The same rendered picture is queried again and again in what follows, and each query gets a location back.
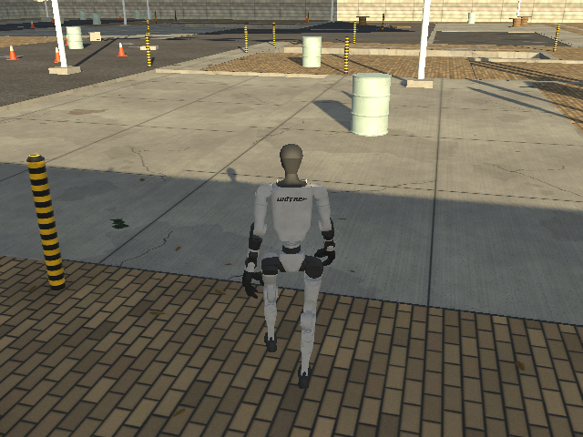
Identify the robot left upper arm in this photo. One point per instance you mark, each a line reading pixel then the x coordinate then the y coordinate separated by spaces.
pixel 260 208

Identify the right robot forearm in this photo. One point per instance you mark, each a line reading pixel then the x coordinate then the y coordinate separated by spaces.
pixel 328 238

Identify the right robot hand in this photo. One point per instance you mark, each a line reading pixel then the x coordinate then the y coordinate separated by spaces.
pixel 322 253

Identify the humanoid robot torso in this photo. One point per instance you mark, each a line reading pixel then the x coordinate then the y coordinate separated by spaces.
pixel 291 219

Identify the robot right shin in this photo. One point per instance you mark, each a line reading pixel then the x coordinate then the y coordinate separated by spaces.
pixel 307 340

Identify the left robot forearm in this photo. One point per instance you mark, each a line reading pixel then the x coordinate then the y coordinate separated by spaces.
pixel 253 251

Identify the robot right upper arm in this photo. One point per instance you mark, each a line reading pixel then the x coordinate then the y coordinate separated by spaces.
pixel 323 205

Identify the left robot hand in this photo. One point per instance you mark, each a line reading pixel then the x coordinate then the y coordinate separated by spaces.
pixel 246 282

